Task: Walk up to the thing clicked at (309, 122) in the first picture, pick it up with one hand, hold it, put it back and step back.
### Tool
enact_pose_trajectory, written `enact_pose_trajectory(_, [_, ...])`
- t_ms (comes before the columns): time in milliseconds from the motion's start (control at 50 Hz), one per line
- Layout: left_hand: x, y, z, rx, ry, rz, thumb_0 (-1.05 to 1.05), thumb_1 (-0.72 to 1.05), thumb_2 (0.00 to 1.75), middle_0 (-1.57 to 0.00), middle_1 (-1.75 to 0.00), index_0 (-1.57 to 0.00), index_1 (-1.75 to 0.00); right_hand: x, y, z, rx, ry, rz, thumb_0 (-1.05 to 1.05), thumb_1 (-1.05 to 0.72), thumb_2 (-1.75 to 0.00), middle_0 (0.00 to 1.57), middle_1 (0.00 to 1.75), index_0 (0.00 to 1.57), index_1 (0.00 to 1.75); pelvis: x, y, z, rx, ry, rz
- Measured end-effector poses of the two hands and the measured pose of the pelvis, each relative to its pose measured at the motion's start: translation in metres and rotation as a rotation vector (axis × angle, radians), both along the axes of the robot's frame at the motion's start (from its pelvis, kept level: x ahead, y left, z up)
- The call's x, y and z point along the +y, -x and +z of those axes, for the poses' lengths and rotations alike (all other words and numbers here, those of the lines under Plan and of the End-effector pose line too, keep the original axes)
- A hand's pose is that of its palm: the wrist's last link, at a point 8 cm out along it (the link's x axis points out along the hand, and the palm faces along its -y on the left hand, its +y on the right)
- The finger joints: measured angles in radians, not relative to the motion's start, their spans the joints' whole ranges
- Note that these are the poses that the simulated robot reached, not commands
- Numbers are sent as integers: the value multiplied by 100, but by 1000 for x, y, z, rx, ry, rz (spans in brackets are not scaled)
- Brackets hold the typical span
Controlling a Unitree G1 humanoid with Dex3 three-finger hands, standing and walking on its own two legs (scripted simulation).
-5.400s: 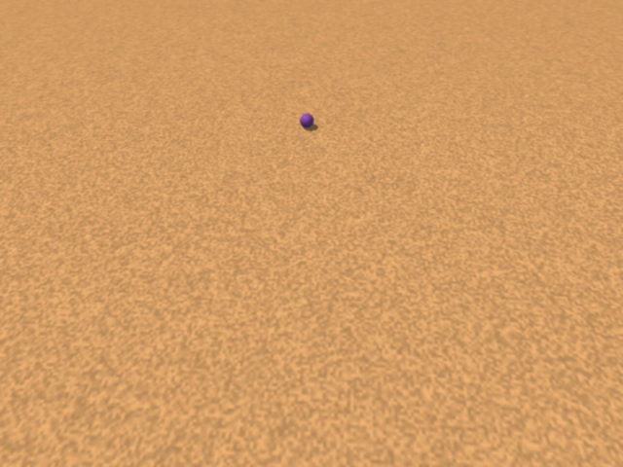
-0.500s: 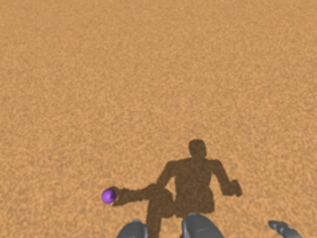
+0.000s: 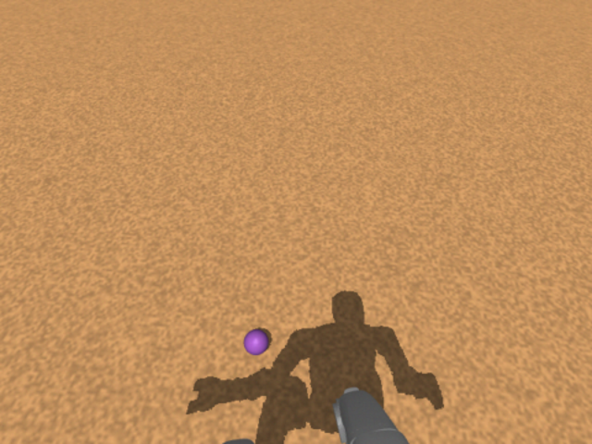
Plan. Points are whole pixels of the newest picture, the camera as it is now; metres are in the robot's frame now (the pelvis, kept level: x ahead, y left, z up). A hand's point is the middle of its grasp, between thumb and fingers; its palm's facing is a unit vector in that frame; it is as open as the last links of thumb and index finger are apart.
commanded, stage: walk up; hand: left
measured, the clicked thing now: (256, 342) +0.53 +0.11 -0.69
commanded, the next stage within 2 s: stand in 1.92 s
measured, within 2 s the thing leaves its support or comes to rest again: neither
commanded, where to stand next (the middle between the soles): +0.13 -0.06 m, yaw -6 degrees
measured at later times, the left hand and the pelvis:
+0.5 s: hand out of the picture +0.15 +0.23 -0.12, palm faces -0.22 -0.90 -0.37, open 7.4 cm; pelvis +0.01 -0.02 +0.03, yaw -10 degrees
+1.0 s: hand (171, 419) +0.19 +0.19 -0.11, palm faces -0.11 -0.94 -0.32, open 7.4 cm; pelvis +0.05 -0.04 +0.04, yaw -7 degrees
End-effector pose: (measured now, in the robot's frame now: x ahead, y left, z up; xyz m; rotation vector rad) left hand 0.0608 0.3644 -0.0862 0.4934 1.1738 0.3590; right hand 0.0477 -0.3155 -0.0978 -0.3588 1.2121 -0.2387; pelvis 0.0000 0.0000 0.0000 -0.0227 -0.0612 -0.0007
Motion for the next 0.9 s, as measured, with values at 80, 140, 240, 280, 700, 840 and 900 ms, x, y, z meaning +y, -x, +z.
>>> enact_pose_trajectory(80, [1, 9, -3, 54, 88, -25, 1, 91, 90, -21, -30, -20, -30, 22, 25, 20, 2, 11, -33, 1, -90, -90, 20, 30, 20, 30, 14, 4, 17, 7, -3, -29])
enact_pose_trajectory(140, [-4, 14, -7, 100, 145, -45, 1, 91, 90, -21, -30, -20, -30, 26, 38, 33, 1, 39, -58, 1, -90, -90, 21, 30, 21, 31, 21, 3, 24, 15, -6, -59])
enact_pose_trajectory(240, [-20, 9, -11, 156, 213, -91, 1, 91, 90, -21, -30, -20, -30, 20, 54, 53, -11, 83, -108, 1, -90, -90, 21, 30, 21, 31, 23, 0, 35, 18, -8, -107])
enact_pose_trajectory(280, [-28, 0, -10, 161, 229, -116, 1, 91, 90, -21, -30, -20, -30, 14, 60, 60, -12, 93, -130, 1, -90, -90, 21, 30, 21, 31, 20, -2, 39, 18, -7, -123])
enact_pose_trajectory(700, [-136, -130, 34, -119, 193, -265, 1, 91, 90, -21, -30, -21, -30, -33, 49, 2, 51, -70, -168, 1, -91, -90, 20, 30, 20, 30, -41, -23, 34, 11, -25, -152])
enact_pose_trajectory(840, [-130, -141, 20, -103, 225, -200, 1, 91, 90, -21, -30, -21, -30, -25, 33, 5, 87, -67, -148, 1, -91, -90, 20, 30, 20, 30, -40, -39, 33, 15, -37, -130])
enact_pose_trajectory(900, [-130, -138, 17, -66, 240, -180, 1, 91, 90, -21, -30, -20, -30, -24, 18, 12, 86, -66, -136, 1, -91, -90, 20, 30, 20, 30, -41, -45, 38, 25, -28, -126])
